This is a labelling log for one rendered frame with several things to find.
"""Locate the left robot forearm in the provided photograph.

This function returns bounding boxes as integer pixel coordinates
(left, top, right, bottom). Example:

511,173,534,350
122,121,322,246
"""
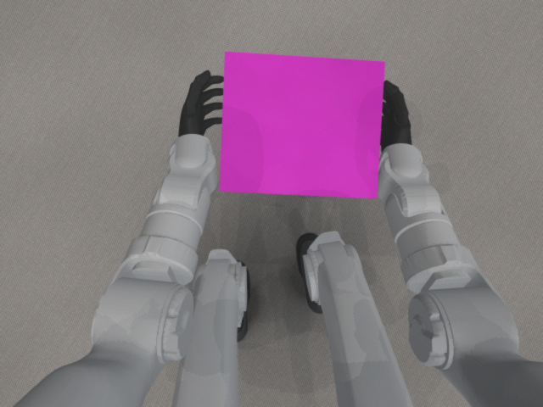
91,134,217,343

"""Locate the right robot hand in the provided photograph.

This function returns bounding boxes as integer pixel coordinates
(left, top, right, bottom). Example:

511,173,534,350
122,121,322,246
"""
380,81,412,152

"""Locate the right robot foot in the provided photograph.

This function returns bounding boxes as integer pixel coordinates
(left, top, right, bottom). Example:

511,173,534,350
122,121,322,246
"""
296,233,322,314

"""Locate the carton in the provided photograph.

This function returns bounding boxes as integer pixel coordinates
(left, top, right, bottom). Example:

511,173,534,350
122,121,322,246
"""
219,52,385,199

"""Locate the left robot upper arm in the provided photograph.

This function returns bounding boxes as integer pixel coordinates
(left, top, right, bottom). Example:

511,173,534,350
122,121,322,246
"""
13,277,194,407

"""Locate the right robot forearm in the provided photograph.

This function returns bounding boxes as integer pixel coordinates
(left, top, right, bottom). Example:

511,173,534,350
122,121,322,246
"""
377,143,519,347

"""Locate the left robot shin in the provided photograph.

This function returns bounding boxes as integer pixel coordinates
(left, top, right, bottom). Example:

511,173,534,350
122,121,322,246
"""
193,249,244,327

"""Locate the left robot hand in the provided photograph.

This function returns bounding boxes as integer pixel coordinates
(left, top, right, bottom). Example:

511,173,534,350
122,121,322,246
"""
178,70,224,137

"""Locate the right robot upper arm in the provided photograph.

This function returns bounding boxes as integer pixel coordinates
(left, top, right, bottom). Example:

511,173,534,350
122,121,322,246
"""
408,287,543,407

